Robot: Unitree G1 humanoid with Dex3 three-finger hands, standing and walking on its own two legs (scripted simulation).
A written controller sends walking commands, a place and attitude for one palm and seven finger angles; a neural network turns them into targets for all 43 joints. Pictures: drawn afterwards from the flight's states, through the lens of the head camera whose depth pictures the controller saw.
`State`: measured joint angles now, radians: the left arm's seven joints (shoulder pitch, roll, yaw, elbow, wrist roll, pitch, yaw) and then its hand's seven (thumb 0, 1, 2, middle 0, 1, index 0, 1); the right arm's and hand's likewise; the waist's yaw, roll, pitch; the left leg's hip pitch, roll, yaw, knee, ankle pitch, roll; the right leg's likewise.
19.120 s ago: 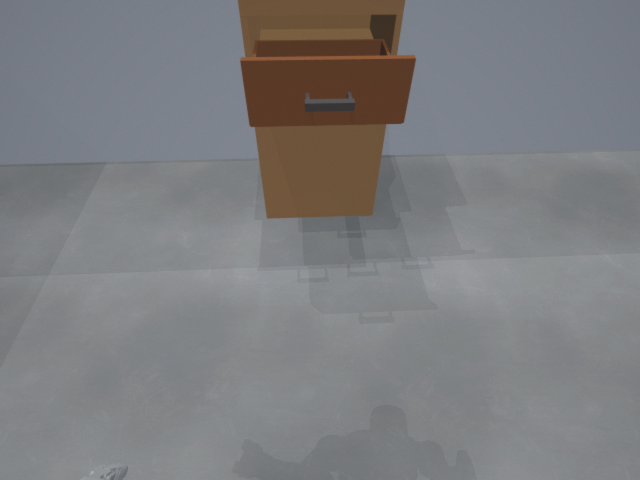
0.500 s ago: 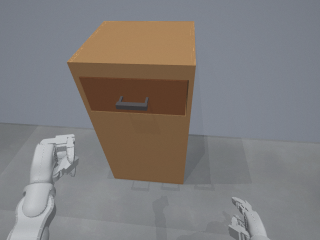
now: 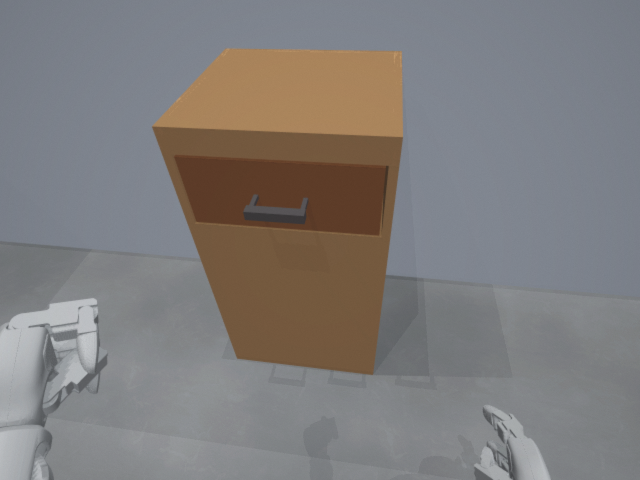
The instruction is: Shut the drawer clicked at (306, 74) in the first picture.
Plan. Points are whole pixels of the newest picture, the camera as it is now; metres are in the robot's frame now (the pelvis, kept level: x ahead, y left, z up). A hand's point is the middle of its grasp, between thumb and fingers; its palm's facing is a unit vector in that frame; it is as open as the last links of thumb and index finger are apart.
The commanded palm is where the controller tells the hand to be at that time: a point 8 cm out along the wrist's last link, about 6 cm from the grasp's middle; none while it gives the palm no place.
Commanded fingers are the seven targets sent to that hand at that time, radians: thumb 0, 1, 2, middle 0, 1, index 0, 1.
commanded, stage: step back with the hand held close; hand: left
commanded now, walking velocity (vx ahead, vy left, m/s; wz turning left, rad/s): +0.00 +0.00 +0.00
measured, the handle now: (277, 207) +0.63 +0.18 -0.03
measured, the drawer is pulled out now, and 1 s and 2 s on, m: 0.00 0.00 0.00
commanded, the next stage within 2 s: stop stepping back and stand still in 1.82 s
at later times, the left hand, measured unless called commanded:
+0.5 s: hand (82, 359) +0.17 +0.25 +0.15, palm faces +0.26 -0.82 -0.52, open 3.2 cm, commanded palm +0.11 +0.30 +0.17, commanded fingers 0.00 0.90 0.90 -1.40 -1.60 -1.40 -1.60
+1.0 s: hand (24, 417) +0.12 +0.27 +0.15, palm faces +0.32 -0.82 -0.47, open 3.2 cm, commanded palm +0.05 +0.31 +0.17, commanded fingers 0.00 0.90 0.90 -1.40 -1.60 -1.40 -1.60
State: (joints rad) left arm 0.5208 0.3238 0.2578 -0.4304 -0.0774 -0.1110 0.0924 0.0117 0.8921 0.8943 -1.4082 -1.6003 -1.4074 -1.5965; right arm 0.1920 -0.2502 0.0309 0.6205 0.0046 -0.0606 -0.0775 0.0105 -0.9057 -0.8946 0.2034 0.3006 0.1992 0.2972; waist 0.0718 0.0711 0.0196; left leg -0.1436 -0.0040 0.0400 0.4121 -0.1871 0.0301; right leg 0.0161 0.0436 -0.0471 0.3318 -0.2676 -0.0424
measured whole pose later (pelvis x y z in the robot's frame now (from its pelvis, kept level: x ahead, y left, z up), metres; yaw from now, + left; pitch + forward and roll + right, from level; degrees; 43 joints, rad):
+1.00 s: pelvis -0.08 +0.03 -0.01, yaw +0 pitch +1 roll -3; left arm 0.62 0.41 0.37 -0.59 -0.03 -0.28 0.14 0.01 0.89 0.89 -1.41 -1.60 -1.41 -1.60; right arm 0.19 -0.23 0.00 0.57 -0.01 -0.03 -0.08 0.01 -0.90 -0.89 0.21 0.30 0.20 0.30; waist 0.00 0.03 0.05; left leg -0.43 0.00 0.03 0.52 -0.10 0.08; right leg -0.30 0.05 -0.04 0.51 -0.24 0.00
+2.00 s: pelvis -0.22 +0.07 +0.00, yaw -3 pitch +3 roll -5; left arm 0.65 0.48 0.37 -0.67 -0.07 -0.23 0.12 0.01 0.89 0.89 -1.41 -1.60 -1.41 -1.60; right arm 0.22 -0.18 0.02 0.59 -0.04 -0.10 -0.04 0.01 -0.90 -0.89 0.21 0.30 0.20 0.30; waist -0.02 0.00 -0.04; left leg -0.43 0.01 0.03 0.23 0.09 0.06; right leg -0.20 0.11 -0.05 0.64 -0.55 -0.04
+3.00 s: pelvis -0.27 +0.11 -0.01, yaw -1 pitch +1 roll +0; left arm 0.56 0.41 0.29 -0.43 -0.01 -0.23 0.09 0.01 0.89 0.89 -1.41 -1.60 -1.41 -1.59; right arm 0.16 -0.21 0.00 0.62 0.01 -0.11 -0.01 0.01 -0.91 -0.89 0.20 0.30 0.20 0.30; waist 0.02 0.02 0.03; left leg -0.32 0.04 0.05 0.55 -0.24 0.00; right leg -0.21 -0.01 -0.09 0.54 -0.33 -0.02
